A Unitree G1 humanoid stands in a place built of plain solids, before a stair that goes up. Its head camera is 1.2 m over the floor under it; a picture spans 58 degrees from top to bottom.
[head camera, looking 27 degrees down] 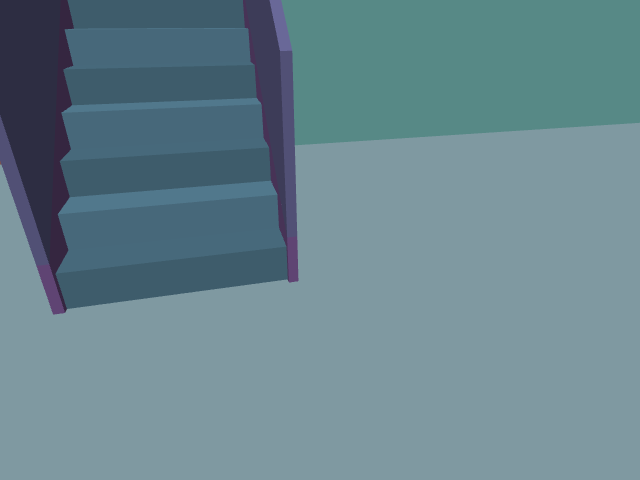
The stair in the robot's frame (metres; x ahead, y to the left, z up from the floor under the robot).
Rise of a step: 0.19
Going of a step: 0.23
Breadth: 1.05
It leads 14 degrees to the left of straight ahead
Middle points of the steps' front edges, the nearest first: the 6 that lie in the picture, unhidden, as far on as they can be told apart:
1.78 0.67 0.19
1.99 0.73 0.38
2.21 0.78 0.58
2.43 0.84 0.77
2.65 0.90 0.96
2.87 0.95 1.15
